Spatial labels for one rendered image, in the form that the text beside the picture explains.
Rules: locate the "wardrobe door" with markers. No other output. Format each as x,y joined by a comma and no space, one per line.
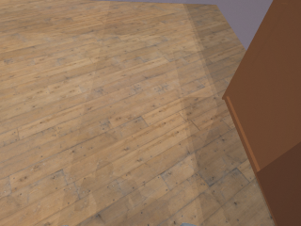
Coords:
267,95
281,184

